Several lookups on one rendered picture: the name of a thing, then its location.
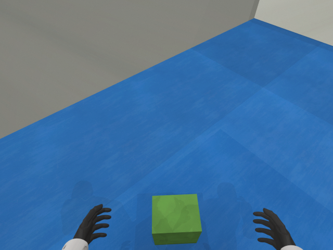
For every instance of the robot right hand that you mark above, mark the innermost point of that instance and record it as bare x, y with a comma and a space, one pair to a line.
279, 233

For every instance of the robot left forearm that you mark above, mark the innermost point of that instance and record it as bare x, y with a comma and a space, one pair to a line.
76, 244

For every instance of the carton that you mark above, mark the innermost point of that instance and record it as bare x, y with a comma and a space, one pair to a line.
175, 219

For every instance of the robot left hand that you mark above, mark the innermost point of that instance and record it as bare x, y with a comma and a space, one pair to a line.
88, 226

